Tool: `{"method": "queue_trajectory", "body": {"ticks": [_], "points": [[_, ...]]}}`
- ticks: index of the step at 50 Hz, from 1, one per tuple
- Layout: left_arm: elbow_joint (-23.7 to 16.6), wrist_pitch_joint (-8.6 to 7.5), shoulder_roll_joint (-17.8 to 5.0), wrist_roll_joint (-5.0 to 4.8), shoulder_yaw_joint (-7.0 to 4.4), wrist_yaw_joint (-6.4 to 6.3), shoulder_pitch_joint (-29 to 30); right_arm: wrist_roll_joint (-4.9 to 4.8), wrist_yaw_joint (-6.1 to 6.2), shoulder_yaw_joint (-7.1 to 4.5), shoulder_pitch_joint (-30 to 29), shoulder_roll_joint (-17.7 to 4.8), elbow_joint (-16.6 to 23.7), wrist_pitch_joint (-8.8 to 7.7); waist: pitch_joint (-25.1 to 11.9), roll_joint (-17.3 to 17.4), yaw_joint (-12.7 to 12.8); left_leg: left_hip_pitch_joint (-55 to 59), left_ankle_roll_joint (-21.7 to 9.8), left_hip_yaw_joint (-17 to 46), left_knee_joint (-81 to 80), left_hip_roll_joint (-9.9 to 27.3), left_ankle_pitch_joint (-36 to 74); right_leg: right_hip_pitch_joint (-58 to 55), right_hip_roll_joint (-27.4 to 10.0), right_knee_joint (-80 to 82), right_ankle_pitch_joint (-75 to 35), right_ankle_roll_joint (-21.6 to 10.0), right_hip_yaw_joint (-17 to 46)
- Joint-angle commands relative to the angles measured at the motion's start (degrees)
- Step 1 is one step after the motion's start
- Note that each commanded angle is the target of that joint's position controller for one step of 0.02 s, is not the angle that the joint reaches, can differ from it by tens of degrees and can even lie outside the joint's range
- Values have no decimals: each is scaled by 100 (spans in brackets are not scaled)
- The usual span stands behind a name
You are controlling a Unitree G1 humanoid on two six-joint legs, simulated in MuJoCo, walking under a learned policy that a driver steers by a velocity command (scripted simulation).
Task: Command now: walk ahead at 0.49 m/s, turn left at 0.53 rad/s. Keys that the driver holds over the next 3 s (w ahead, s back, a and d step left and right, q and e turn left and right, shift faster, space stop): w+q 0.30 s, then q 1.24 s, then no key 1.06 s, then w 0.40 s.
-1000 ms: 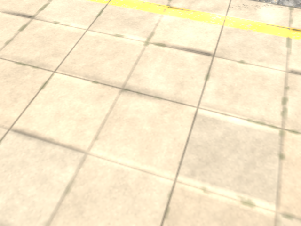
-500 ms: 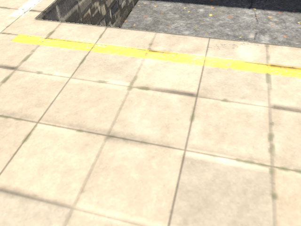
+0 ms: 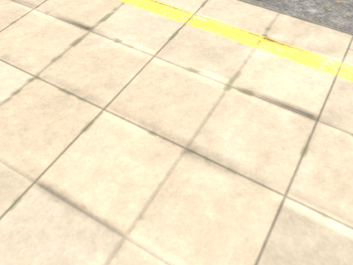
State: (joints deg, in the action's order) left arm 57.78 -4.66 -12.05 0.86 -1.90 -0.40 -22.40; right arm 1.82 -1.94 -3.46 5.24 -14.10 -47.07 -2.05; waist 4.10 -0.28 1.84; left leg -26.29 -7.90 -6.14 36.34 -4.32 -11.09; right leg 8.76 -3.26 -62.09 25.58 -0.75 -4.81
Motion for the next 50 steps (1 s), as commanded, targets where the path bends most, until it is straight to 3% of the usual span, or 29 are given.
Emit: {"method": "queue_trajectory", "body": {"ticks": [1,2,3,6,10,13,15,17,19,21,22,23,24,25,26,27,28,30,33,37,42,44,45,46,47,48,49,50], "points": [[-851,-290,-771,-44,-133,51,618,-106,141,-323,1369,-1028,-189,37,-778,42,-580,3125,-1166,3314,-2088,2048,602,3244,-183,-1469,-868,-164,708],[-831,-248,-730,30,-144,37,612,-112,158,-276,1114,-863,-147,9,-517,-113,-360,2510,-1003,2888,-2163,1764,1087,2911,-298,-1100,-931,-120,723],[-843,-134,-692,130,-136,43,485,-148,176,-221,951,-700,-129,-16,-472,-58,-150,2068,-921,2536,-2260,1518,1452,2548,-357,-849,-900,-38,747],[-966,146,-558,217,-126,102,509,-202,169,-208,1102,-766,-164,-153,-427,52,4,1625,-929,2143,-2398,1249,1884,2370,-344,-231,-880,185,623],[-1404,226,-592,201,-112,136,1555,-193,172,-225,1545,-869,-210,-158,-97,237,-266,1604,-726,2148,-2583,1038,1578,2920,-303,893,-1849,374,490],[-1633,208,-577,161,-72,179,2161,-182,179,-232,1881,-886,-225,-134,-125,317,-510,1976,-541,2222,-2418,977,1861,3012,-146,1655,-2455,368,499],[-1785,189,-581,135,-39,200,2529,-160,205,-232,2091,-903,-236,-120,-137,340,-650,2282,-507,2326,-2260,998,2138,3051,-27,2026,-2577,347,501],[-1920,150,-581,105,-5,182,2773,-128,249,-229,2228,-917,-251,-80,-91,343,-714,2493,-412,2321,-1858,976,3182,2937,182,2381,-2507,295,446],[-1975,86,-626,72,9,140,2695,-92,300,-237,2232,-956,-223,-32,-203,442,-661,2574,-204,2373,-1392,916,3895,2427,402,2782,-2357,182,484],[-1778,18,-868,58,-60,63,1922,-83,332,-261,1885,-1046,-89,-35,-497,569,-294,2347,110,2479,-728,751,4436,1210,638,3294,-2176,-13,557],[-1631,-52,-1007,71,-107,2,1295,-146,304,-276,1671,-1111,-27,-79,-746,481,64,2135,261,2412,14,525,4397,332,571,3799,-2728,-137,570],[-1535,-147,-1296,161,-174,-74,495,-258,263,-229,1565,-924,156,-147,-1357,189,378,1351,410,2314,1242,274,2973,-1142,-327,3753,-3787,-362,1195],[-1594,-112,-1718,230,-231,-93,184,-368,322,-119,2244,-286,284,-131,-2204,-1146,46,134,524,1464,3022,-494,-2496,-2631,-2355,2988,-7285,-839,2691],[-1670,29,-1642,40,-289,-51,254,-333,415,-208,2780,-811,243,-21,-3047,-1300,-78,-228,510,1268,3962,-433,-2826,-2613,-2746,3172,-7197,-1495,3828],[-1834,97,-1076,-12,-167,-52,745,-180,414,-265,2482,-1011,69,101,-2319,-451,-203,-320,578,1309,4078,-93,-2163,-1775,-2279,3480,-6190,-1379,3196],[-1869,121,-675,-12,-41,-67,1109,-113,345,-262,2042,-946,138,167,-1562,-289,-218,-415,676,1167,3852,44,-1832,-1085,-1830,3723,-5643,-1164,2379],[-1856,147,-591,25,3,-86,1246,-90,272,-253,1862,-811,189,242,-1194,-389,-284,-424,781,1122,3705,187,-1658,-640,-1543,3946,-5316,-1034,1903],[-1771,164,-745,17,-37,-117,1259,-28,143,-227,1883,-638,206,429,-858,-747,-395,-89,914,950,3551,236,-1391,134,-1244,4259,-5077,-1015,1241],[-1754,142,-858,76,-93,-99,1256,-62,95,-217,1732,-597,336,531,-982,-685,-489,-20,934,863,3315,251,-1224,381,-1307,4404,-4752,-1176,868],[-1755,255,-942,93,-150,-108,1291,-31,1,-133,1110,-536,640,645,-797,-828,-402,55,879,659,2238,532,-830,691,-1335,4681,-2865,-1124,506],[-1726,420,-1265,112,-285,-61,1094,-75,-72,-76,616,-601,940,634,-741,-913,-177,757,716,280,862,494,-1109,733,-1513,4506,-1652,-960,308],[-1712,496,-1373,63,-331,-47,1086,-81,-66,-73,690,-580,987,560,-720,-786,-259,1212,584,158,-6,398,-913,771,-1521,4089,-1510,-744,157],[-1664,544,-1326,69,-338,-37,950,-73,-40,-91,890,-623,911,495,-736,-512,-311,1647,498,242,-583,296,-685,970,-1407,3643,-1398,-481,-26],[-1598,607,-1139,93,-322,3,650,-26,30,-144,1066,-875,880,408,-612,486,-327,1878,358,1296,-1694,841,-586,1368,-1012,2571,-805,-66,-469],[-2023,673,-669,51,-185,-1,704,-39,89,-335,922,-1787,1129,381,-352,2158,-199,1940,-317,3885,-2301,2555,380,2874,92,1294,1159,429,-741],[-2082,762,-1010,95,-245,-81,1314,-10,143,-406,1368,-1773,1007,398,-313,1200,-663,1539,-810,3618,-2137,2579,1158,2801,111,396,1049,378,262],[-2081,796,-916,-1,-237,-73,1287,-19,187,-322,1188,-1511,953,407,-282,1002,-409,1431,-782,3088,-2004,2211,1248,2744,69,166,588,336,506],[-1987,762,-918,-49,-242,-60,1142,-60,205,-256,796,-1277,991,423,-195,857,-188,1331,-558,2620,-2016,1791,1041,2632,13,254,32,292,614]]}}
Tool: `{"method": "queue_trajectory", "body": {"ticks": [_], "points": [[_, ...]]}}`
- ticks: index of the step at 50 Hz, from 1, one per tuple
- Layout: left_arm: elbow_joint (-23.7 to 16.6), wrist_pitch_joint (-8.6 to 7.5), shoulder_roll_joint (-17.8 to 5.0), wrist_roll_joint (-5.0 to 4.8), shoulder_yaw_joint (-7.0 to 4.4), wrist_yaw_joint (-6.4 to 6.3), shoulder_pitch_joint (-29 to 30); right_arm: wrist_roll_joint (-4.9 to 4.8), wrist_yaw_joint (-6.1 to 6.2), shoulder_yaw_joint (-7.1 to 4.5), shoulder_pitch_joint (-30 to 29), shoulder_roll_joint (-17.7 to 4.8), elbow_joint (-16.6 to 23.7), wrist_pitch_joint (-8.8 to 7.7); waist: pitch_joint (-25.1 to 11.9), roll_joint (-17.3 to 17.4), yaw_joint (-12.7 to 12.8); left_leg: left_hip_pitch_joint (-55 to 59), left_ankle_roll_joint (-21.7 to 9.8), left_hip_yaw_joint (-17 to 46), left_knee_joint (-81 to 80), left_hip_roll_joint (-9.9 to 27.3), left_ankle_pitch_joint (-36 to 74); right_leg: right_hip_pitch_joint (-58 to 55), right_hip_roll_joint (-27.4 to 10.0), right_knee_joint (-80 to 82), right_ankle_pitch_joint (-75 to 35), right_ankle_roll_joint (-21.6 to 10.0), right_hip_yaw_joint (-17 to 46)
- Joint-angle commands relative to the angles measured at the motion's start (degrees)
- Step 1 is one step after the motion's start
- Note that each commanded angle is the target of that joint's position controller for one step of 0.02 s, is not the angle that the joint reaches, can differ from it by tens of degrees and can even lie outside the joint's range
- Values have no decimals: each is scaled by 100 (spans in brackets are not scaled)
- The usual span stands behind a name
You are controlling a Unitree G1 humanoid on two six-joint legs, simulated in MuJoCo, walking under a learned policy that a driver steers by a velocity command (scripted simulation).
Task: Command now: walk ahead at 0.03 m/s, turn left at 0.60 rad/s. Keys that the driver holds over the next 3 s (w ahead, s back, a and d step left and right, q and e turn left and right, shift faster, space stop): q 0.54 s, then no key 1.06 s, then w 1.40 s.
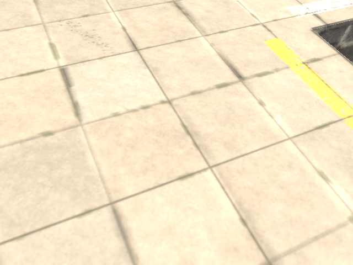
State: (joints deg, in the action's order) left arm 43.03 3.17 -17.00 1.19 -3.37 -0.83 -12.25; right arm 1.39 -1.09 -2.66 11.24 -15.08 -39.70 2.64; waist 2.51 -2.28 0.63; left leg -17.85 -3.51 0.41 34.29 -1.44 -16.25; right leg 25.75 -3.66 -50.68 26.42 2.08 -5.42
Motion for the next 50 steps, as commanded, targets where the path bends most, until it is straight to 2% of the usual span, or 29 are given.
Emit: {"method": "queue_trajectory", "body": {"ticks": [1,2,3,5,9,13,17,19,20,21,22,23,24,25,26,27,28,32,37,39,40,41,42,43,44,45,46,48,50], "points": [[-436,-67,-499,-21,-131,-16,15,-44,134,-310,-142,-1071,345,-46,-160,1132,48,615,-837,1706,-1751,1185,1570,876,95,-884,-391,-25,643],[-330,-82,-564,58,-157,3,-150,-74,140,-271,-235,-925,399,-58,-341,1150,66,737,-848,1549,-1647,1047,2109,766,162,-1059,-538,-15,573],[-323,-79,-576,65,-172,23,-178,-102,123,-247,-138,-859,400,-74,-524,993,49,871,-875,1550,-1574,1036,2451,704,207,-1166,-556,1,595],[-386,-51,-470,18,-150,41,-62,-117,100,-279,93,-924,349,-109,-618,772,-30,1123,-932,1687,-1526,1070,2540,784,223,-1026,-559,46,658],[-535,-6,-400,-2,-107,1,225,-69,110,-336,422,-1014,291,-98,-513,917,-232,1339,-1052,2161,-1538,1117,1947,872,280,-334,-404,57,760],[-651,-50,-380,-37,-68,-32,369,-22,82,-390,476,-1130,288,-75,-516,889,-291,1128,-1086,2518,-1408,1062,1894,428,443,295,-237,-37,805],[-704,-116,-402,-110,-37,-75,233,-12,30,-425,298,-1171,295,-47,-600,948,-199,846,-935,2900,-1272,916,2239,-331,678,1018,-157,-177,826],[-654,-164,-371,-128,-19,-119,-61,-53,16,-430,72,-1149,303,-31,-606,933,5,576,-701,2999,-1162,729,2143,-1015,771,1913,-480,-264,813],[-590,-203,-367,-101,-19,-165,-309,-109,33,-418,-82,-1098,319,-27,-585,855,187,240,-453,2927,-1015,520,1703,-1603,719,2774,-1014,-305,804],[-585,-244,-688,-33,-89,-225,-396,-161,62,-359,-20,-872,358,-48,-611,357,158,-333,-100,2584,-568,141,644,-2179,-3,3428,-945,-458,1430],[-754,-231,-1215,25,-167,-243,-105,-188,83,-268,322,-448,418,-74,-622,-936,-95,-1222,241,1347,684,-761,-1086,-2595,-1536,3887,-882,-928,2972],[-785,-187,-1302,58,-215,-182,54,33,120,-400,227,-980,374,-53,-328,-932,-9,-1418,327,705,1784,-816,-1677,-1716,-1984,3815,-1552,-1528,3294],[-829,-198,-904,34,-115,-143,172,81,95,-467,205,-1129,303,-35,-192,-484,-135,-1209,352,797,2464,-545,-1435,-1408,-1780,3712,-2003,-1608,2914],[-856,-212,-616,-5,-34,-113,447,60,44,-472,330,-1071,172,-1,-70,-285,-280,-1108,382,758,2855,-492,-1090,-1241,-1374,3616,-2266,-1455,2281],[-908,-214,-534,5,-6,-114,641,21,-14,-466,482,-1015,85,41,-103,-391,-373,-1114,437,669,3154,-482,-823,-1330,-1043,3532,-2498,-1295,1785],[-923,-226,-528,7,-3,-147,661,-8,-76,-452,572,-968,40,75,-155,-576,-361,-1220,508,559,3342,-460,-721,-1520,-907,3446,-2880,-1265,1493],[-891,-238,-516,11,-3,-147,518,-37,-102,-417,529,-908,27,86,-202,-566,-262,-1249,575,495,3287,-448,-715,-1680,-829,3366,-3232,-1276,1331],[-626,-286,-627,-10,-69,-132,-116,-69,-84,-294,72,-678,143,122,-337,-576,85,-1325,676,480,2451,-421,-891,-2428,-1002,3099,-3916,-1449,1281],[-468,-258,-777,24,-114,3,-83,-125,-18,-124,-55,-507,128,128,-455,-921,140,-90,503,-30,651,-296,-1177,-2070,-986,2831,-4143,-1446,1113],[-364,-204,-824,-17,-123,41,-74,-130,23,-77,153,-457,19,75,-462,-869,-25,483,377,-190,-470,-291,-495,-1902,-919,2556,-4313,-1334,1066],[-311,-187,-793,-66,-106,53,-63,-80,56,-44,307,-437,-66,16,-443,-686,-175,1029,299,-164,-1519,-235,439,-1613,-840,2364,-4098,-1100,967],[-273,-204,-646,-66,-70,62,-241,21,91,-48,282,-639,-68,-59,-579,-275,-120,1722,192,471,-1935,192,973,-1106,-711,2155,-3306,-742,877],[-480,-220,-175,-24,62,119,-388,76,120,-89,288,-1116,32,-132,-813,1147,27,2322,-171,2238,-2062,1695,2025,-235,-153,1307,-1139,-330,385],[-471,-109,-217,-85,81,43,-71,-7,152,-63,194,-1030,-67,-180,-558,1501,-167,1083,-897,2219,-1782,2109,2979,-693,149,1166,605,-262,490],[-401,-33,-401,-108,36,26,-42,-9,143,20,-23,-745,-62,-222,-309,1120,-92,1028,-1008,1993,-1817,1882,2804,-684,124,846,562,-249,633],[-322,-15,-373,-105,27,38,0,-7,163,97,-200,-568,-101,-248,-181,1048,-48,957,-890,1719,-1867,1645,2532,-616,146,809,327,-247,695],[-209,-20,-397,-90,5,47,-105,18,199,123,-333,-541,-137,-240,-109,1070,41,975,-703,1449,-1855,1351,2512,-625,165,844,60,-214,668],[-7,-30,-392,-18,-4,57,-346,-27,248,127,-245,-593,-260,-266,-292,1123,52,1204,-631,1132,-1636,1140,3372,-741,257,836,-152,-140,585],[96,-35,-255,-51,43,45,-362,-46,243,151,-194,-533,-371,-276,-400,997,15,1224,-627,1019,-1533,1098,3394,-949,279,1096,-187,-94,550]]}}
Over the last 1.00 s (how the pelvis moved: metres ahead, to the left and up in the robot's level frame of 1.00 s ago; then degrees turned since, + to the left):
0.30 0.02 0.02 36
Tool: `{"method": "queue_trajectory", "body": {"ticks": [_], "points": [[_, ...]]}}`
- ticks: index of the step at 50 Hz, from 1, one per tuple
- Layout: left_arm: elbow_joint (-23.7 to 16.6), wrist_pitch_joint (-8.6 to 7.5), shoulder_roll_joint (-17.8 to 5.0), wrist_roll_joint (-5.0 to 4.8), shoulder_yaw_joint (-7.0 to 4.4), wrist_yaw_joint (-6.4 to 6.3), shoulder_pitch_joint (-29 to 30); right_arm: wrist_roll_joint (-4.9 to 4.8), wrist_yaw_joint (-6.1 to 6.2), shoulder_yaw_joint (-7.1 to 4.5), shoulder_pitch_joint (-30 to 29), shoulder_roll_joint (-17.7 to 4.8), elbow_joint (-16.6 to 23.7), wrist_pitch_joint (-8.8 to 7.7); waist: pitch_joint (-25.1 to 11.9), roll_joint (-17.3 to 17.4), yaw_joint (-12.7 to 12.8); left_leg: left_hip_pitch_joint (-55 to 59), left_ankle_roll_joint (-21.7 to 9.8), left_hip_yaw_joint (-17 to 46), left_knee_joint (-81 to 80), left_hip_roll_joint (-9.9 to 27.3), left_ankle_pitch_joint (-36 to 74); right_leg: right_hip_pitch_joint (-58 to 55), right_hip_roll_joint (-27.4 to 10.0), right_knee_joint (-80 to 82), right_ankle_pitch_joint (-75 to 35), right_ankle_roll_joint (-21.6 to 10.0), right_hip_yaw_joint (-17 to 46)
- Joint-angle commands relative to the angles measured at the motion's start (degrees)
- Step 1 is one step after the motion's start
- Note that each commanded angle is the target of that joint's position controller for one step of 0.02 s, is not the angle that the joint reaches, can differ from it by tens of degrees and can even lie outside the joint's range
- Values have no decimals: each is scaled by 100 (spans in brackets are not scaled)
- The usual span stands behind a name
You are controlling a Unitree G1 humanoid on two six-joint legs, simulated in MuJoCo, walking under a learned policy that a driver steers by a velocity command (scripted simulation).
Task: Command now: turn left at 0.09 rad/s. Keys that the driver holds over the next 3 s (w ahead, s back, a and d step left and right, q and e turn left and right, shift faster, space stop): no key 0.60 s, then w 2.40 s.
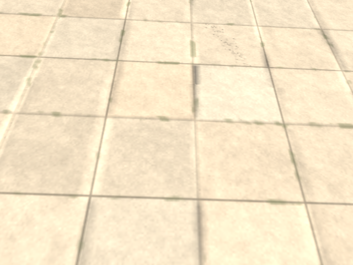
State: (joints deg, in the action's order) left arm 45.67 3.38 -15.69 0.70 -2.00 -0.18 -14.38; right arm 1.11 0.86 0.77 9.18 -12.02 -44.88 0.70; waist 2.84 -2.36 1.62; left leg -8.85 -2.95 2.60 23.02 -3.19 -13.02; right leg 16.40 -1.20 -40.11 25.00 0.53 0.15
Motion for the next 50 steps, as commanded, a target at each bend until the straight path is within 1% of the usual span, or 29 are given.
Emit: {"method": "queue_trajectory", "body": {"ticks": [1,3,4,5,6,7,8,9,10,11,13,21,30,31,33,34,35,36,37,39,40,42,43,44,45,46,47,48,50], "points": [[-140,-53,-335,-19,-73,-37,-97,-14,49,-188,9,-832,91,-80,-406,1006,-114,285,-682,821,-387,1258,2835,-88,45,263,-83,70,-30],[-48,-54,-292,-35,-49,-83,-91,-11,60,-193,-40,-839,-11,-62,-342,1015,-114,146,-643,913,-342,1220,2266,-325,83,884,-393,58,-94],[34,-74,-252,-25,-31,-104,-185,-35,68,-200,-116,-851,-53,-51,-328,934,-24,-6,-541,908,-289,1147,1876,-625,87,1446,-929,33,-129],[111,-115,-277,15,-20,-123,-252,-61,73,-204,-124,-843,-96,-56,-350,790,26,-272,-366,944,-303,1085,1342,-1060,-33,1885,-1685,9,4],[143,-181,-421,72,-30,-135,-269,-54,69,-181,-31,-756,-150,-75,-386,611,-20,-538,-188,966,-317,967,782,-1404,-367,2006,-2067,-24,369],[162,-232,-712,59,-77,-119,-121,-51,39,-209,213,-744,-226,-75,-207,224,-291,-601,-104,776,-428,650,385,-1214,-585,1831,-2377,-127,585],[247,-252,-651,-8,-88,-67,-7,-48,35,-210,157,-722,-369,-46,-37,-66,-220,-236,-61,595,-505,495,299,-643,-529,1847,-2023,-209,560],[301,-287,-465,3,-39,-41,-24,-39,43,-229,83,-778,-461,-30,18,-47,-135,4,-47,585,-389,520,423,-459,-482,1988,-1794,-195,541],[367,-308,-431,12,-26,-49,-28,-46,45,-247,79,-789,-539,-28,-7,-97,-131,127,-51,577,-319,548,591,-421,-447,2067,-1725,-173,521],[430,-323,-421,17,-18,-70,-40,-53,40,-259,94,-809,-610,-33,-68,-147,-139,181,-64,580,-283,578,741,-473,-422,2108,-1767,-171,512],[549,-345,-404,1,-9,-101,-62,-50,43,-256,142,-766,-775,-54,-125,-61,-138,137,-49,584,-328,607,794,-623,-425,2130,-1795,-194,513],[964,-343,-335,3,31,-142,-90,-59,91,-223,326,-686,-1392,-47,-15,164,-116,-4,64,540,-483,594,653,-704,-442,2232,-1536,-293,562],[1337,-353,-194,-4,98,-159,-155,-58,127,-153,580,-573,-1841,-47,42,197,-135,-38,112,500,-479,629,681,-667,-407,2266,-1516,-331,569],[1384,-347,-201,1,94,-156,-224,-53,128,-142,657,-542,-1886,-44,-82,154,-129,-22,93,437,-445,554,226,-706,-362,2326,-933,-354,575],[1410,-280,-443,7,-14,-147,-314,-14,114,-187,696,-601,-1859,-13,62,-110,-93,-453,-33,155,75,211,-1309,-533,-328,2394,960,-577,796],[1418,-244,-504,15,-53,-133,-426,35,85,-198,603,-587,-1789,0,309,-246,-23,-930,-85,69,385,101,-1819,-435,-507,2597,1794,-749,1136],[1469,-225,-559,16,-90,-125,-626,74,48,-179,487,-454,-1694,-15,504,-487,58,-1317,-92,-129,841,8,-1816,-451,-834,2900,2334,-956,1624],[1536,-224,-597,22,-133,-129,-768,122,10,-141,430,-280,-1615,-58,622,-711,73,-1484,-72,-410,1378,38,-1431,-441,-1265,3188,2553,-1186,2130],[1558,-251,-529,32,-143,-125,-807,140,-21,-137,352,-262,-1534,-118,707,-669,72,-1548,-73,-427,1742,234,-1160,-300,-1525,3375,2354,-1333,2387],[1498,-334,-536,82,-177,-96,-621,88,-82,-167,401,-318,-1457,-240,598,-494,-63,-1518,-115,-390,1790,371,-1334,-338,-1519,3341,1691,-1341,2211],[1455,-367,-539,63,-192,-83,-470,62,-109,-172,535,-284,-1469,-294,541,-458,-175,-1202,-155,-463,1470,344,-1270,-210,-1372,3220,1445,-1267,1918],[1333,-393,-499,-13,-216,-54,-44,-1,-96,-185,1355,-134,-1753,-374,494,-361,-598,401,-246,-749,313,71,-578,766,-877,2636,1340,-1039,1217],[1248,-424,-364,9,-194,-43,99,14,-53,-233,1804,-239,-1918,-399,510,-4,-761,1118,-258,-502,-107,90,-705,1328,-571,1965,1213,-912,881],[1098,-483,12,27,-93,-7,246,93,10,-320,2427,-606,-2009,-454,280,1139,-968,1733,-401,1290,-1087,1304,-1967,1981,-6,264,802,-684,139],[876,-532,171,55,-47,28,388,41,-6,-447,2885,-1132,-2097,-449,349,1906,-992,1760,-832,3337,-1920,2372,-3325,2894,479,-1060,758,-618,-349],[859,-559,-209,182,-127,71,453,56,4,-422,2497,-962,-2041,-420,722,1129,-699,1205,-1019,3324,-1845,2462,-3340,2947,76,-1825,339,-700,75],[911,-609,-151,144,-120,140,411,42,-22,-369,1992,-748,-1833,-465,819,731,-439,937,-944,2810,-1803,2210,-2818,2903,-112,-2026,-219,-712,168],[999,-661,-55,110,-99,188,283,17,-37,-338,1738,-625,-1728,-530,747,607,-296,898,-835,2255,-1835,1937,-1991,2742,-231,-2028,-636,-644,158],[1055,-665,-83,158,-126,253,284,-11,-10,-269,1708,-423,-1704,-635,509,559,-210,1046,-714,1422,-1815,1597,-473,2547,-312,-1945,-1133,-475,-22]]}}
Over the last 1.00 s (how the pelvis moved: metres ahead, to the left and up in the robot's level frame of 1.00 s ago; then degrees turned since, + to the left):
-0.02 0.00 0.01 25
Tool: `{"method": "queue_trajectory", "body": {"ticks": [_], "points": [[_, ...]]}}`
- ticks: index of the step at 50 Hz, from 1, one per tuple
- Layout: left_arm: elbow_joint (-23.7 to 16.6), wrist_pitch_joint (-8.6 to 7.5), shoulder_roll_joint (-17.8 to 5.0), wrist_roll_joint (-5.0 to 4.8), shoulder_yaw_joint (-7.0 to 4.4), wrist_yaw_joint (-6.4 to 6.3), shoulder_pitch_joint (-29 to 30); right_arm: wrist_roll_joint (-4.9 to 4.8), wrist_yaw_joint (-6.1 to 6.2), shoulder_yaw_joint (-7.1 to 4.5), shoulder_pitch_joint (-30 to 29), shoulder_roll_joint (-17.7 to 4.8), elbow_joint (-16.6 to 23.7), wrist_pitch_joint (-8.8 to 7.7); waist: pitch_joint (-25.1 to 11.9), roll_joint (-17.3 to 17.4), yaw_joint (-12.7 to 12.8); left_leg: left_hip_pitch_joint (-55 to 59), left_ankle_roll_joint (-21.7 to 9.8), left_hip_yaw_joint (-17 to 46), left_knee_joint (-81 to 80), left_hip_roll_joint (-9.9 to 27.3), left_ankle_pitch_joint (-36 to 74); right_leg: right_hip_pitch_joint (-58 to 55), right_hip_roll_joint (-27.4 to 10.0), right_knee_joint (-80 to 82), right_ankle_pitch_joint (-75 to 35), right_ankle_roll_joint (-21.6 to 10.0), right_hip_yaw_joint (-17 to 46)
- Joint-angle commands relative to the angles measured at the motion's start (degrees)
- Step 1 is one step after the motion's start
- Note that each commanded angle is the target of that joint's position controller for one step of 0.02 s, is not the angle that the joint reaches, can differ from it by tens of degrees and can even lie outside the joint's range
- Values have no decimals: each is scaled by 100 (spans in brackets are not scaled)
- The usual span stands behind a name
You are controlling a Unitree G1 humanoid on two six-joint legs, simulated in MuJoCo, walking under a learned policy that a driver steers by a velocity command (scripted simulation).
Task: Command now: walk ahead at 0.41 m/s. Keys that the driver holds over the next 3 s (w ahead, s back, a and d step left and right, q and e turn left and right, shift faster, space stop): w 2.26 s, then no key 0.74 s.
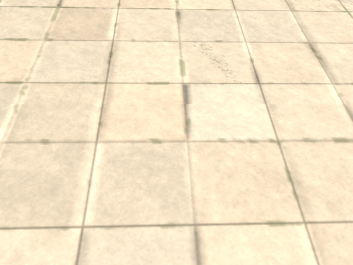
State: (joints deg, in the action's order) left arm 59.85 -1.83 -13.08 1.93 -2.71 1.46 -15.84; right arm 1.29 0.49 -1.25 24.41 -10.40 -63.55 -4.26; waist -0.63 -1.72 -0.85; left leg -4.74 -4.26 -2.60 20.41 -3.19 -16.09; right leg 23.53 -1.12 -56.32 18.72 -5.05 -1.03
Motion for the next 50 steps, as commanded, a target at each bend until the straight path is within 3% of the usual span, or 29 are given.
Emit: {"method": "queue_trajectory", "body": {"ticks": [1,4,8,10,12,13,14,15,16,17,18,19,20,22,23,25,27,32,37,40,42,43,44,45,46,47,48,50], "points": [[-377,-116,-305,36,-56,98,469,-31,34,-43,359,-525,94,-167,755,534,36,754,-571,1656,-1457,1502,575,1844,-288,-332,-619,144,-8],[-607,-42,-185,9,-19,85,995,-39,50,7,779,-466,-56,-188,711,622,-40,865,-597,1121,-1244,1375,2228,2028,-215,-93,-806,292,-273],[-1054,-24,-38,-55,95,75,2000,-16,79,43,849,-508,-65,-172,918,746,-197,528,-619,757,-1269,1248,2976,1570,-31,1282,-1176,306,-591],[-1169,-26,-73,-84,111,55,2141,-11,94,27,865,-602,-91,-177,932,836,-179,562,-620,685,-1232,1336,3423,1144,66,1829,-1249,161,-678],[-1163,-49,-213,-90,63,-4,1861,-18,101,5,701,-697,-81,-194,773,827,43,704,-543,552,-839,1443,4659,504,231,2135,-1191,-80,-721],[-1058,-76,-322,-94,8,-47,1453,-21,110,-19,613,-773,-67,-199,533,822,242,820,-471,474,-341,1464,5496,12,372,2203,-1083,-193,-723],[-836,-120,-454,-111,-70,-89,731,-15,114,-48,536,-848,-56,-183,146,785,543,912,-398,400,491,1435,5986,-671,506,2352,-1023,-307,-689],[-517,-170,-563,-96,-155,-138,-214,-39,103,-68,415,-899,-22,-159,-322,666,943,586,-304,266,1610,1282,5614,-1791,494,2761,-1256,-417,-643],[-326,-203,-948,36,-280,-198,-1079,-56,67,-25,475,-731,94,-153,-881,259,1175,-475,-256,140,3178,1014,3742,-3115,-519,2893,-277,-623,470],[-338,-189,-1416,152,-377,-172,-1231,-188,-15,72,1159,12,178,-124,-1458,-1029,682,-2435,-35,6,5442,-80,-1035,-4333,-2238,3539,379,-1428,3544],[-345,-142,-1216,-98,-364,-102,-805,-68,-22,-81,773,-568,185,-108,-1212,-387,664,-2959,-168,697,5964,32,-1001,-3811,-2083,4278,1108,-1469,4270],[-468,-162,-862,-155,-266,-94,-109,-36,-38,-129,190,-657,406,-117,-250,-206,388,-3217,-211,635,5823,384,-394,-2915,-1947,4408,1180,-1284,3286],[-506,-226,-495,-144,-178,-69,187,-11,-54,-128,-147,-605,484,-147,166,143,293,-3032,-217,598,5514,577,-16,-2159,-1706,4598,456,-1141,2635],[-350,-331,-123,-109,-51,-107,161,88,-99,-127,-124,-397,482,-38,349,88,-48,-2441,-132,592,4996,798,150,-1354,-1255,4727,-712,-841,1671],[-264,-379,-85,-98,-26,-122,-1,101,-128,-120,-60,-283,466,28,325,48,-114,-2298,-83,553,4833,813,147,-1248,-1177,4749,-1112,-803,1407],[-135,-451,-212,-106,-31,-141,-331,114,-158,-129,-243,-241,556,122,390,11,-164,-2465,9,411,4541,850,232,-1223,-1066,4804,-1682,-798,1060],[-81,-461,-340,-116,-38,-148,-564,122,-184,-136,-784,-295,761,184,545,-20,-105,-2916,110,266,4140,932,603,-1314,-982,4946,-1799,-761,832],[8,-446,-285,-139,36,-160,-1125,22,-229,-80,-2102,-273,1221,173,700,-82,222,-3191,275,-89,2510,818,1549,-1735,-737,4932,-2884,-495,378],[186,-419,-325,-84,57,-235,-1648,-16,-215,-38,-2866,-286,1488,134,711,-195,472,-3169,128,-298,1522,556,1603,-2700,-925,4666,-3718,-498,313],[213,-396,-416,-27,35,-282,-1521,-15,-179,-84,-2724,-392,1537,63,614,-253,264,-2725,-131,-346,1163,344,994,-3126,-1093,4116,-5001,-516,226],[204,-380,-531,-22,4,-287,-1359,-6,-95,-199,-1681,-588,1223,-3,84,-311,-185,-1488,-373,-438,862,2,654,-3141,-1048,2927,-6183,-412,125],[164,-369,-541,-72,6,-275,-1222,54,-40,-290,-709,-747,921,-62,-380,-216,-620,-196,-550,-284,524,125,980,-2568,-891,1830,-5637,-315,-23],[-50,-388,-353,-135,67,-251,-1169,205,27,-436,314,-1242,736,-90,-1114,300,-929,1312,-871,1117,531,1411,551,-1337,-595,116,-3540,-224,-224],[-67,-362,152,-339,123,-176,-1917,209,-14,-532,390,-1584,713,-35,-1693,1514,-502,2606,-1818,3979,-89,2901,443,733,559,-1971,1176,-2,-292],[-76,-326,-438,-180,-34,-211,-1331,-5,-72,-482,-75,-1251,764,27,-1137,419,-460,2044,-1579,3836,-396,2524,-77,1251,242,-2218,845,-114,429],[-283,-361,-393,-155,-50,-185,-800,-60,-93,-388,-692,-949,861,10,-320,405,-257,1166,-1361,2915,-600,2324,119,1380,8,-1954,258,-121,429],[-319,-375,-301,-139,-49,-173,-593,-31,-112,-315,-953,-653,868,-39,56,191,-93,502,-1183,2359,-805,2071,760,1174,-162,-1655,-58,-97,403],[-283,-233,-92,0,-43,-112,-711,-40,-61,-201,-911,-315,708,-117,226,321,224,-228,-864,1543,-998,1637,1384,641,-346,-1161,-233,28,367]]}}
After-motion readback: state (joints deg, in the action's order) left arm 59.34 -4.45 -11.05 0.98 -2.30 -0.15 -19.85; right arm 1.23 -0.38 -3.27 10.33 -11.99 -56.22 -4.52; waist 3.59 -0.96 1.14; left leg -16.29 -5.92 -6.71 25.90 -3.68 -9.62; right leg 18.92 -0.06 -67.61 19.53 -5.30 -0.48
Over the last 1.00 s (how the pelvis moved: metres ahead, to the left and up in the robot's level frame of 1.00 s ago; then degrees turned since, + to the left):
0.07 0.01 0.00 0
